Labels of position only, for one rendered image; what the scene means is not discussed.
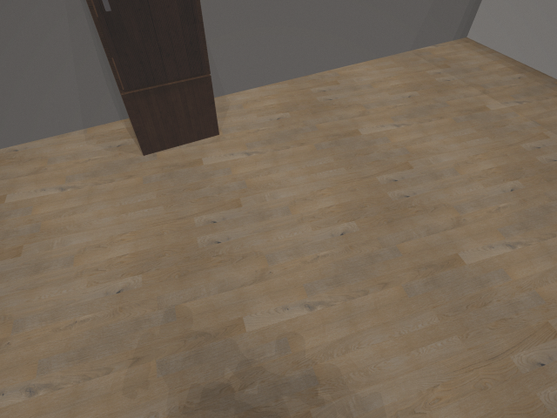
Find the cupboard door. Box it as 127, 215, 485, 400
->
92, 0, 207, 90

